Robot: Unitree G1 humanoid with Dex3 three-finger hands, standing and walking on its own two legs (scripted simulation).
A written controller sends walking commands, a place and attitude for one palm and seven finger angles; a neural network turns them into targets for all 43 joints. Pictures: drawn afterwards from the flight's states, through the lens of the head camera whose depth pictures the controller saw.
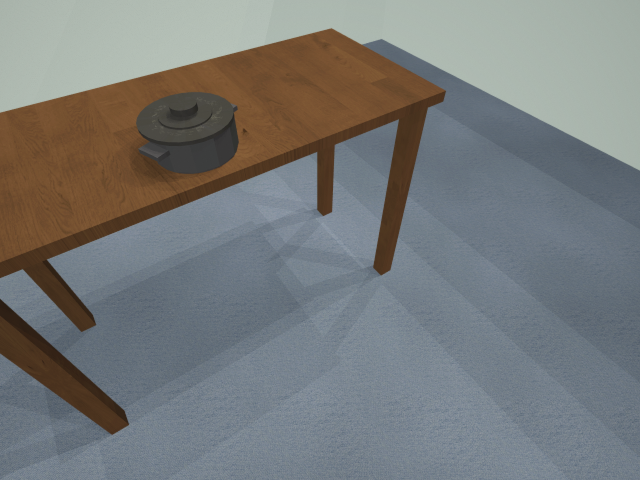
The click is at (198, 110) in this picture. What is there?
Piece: lid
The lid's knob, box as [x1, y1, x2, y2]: [169, 97, 197, 116]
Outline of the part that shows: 169,103 171,113 176,116 187,116 194,113 197,110 195,100 190,97 176,98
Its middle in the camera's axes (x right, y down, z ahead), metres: -0.27 -0.25 +0.74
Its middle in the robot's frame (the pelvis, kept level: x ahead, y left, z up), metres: +0.72 +0.31 +0.09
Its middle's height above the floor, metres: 0.87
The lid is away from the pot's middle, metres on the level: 0.00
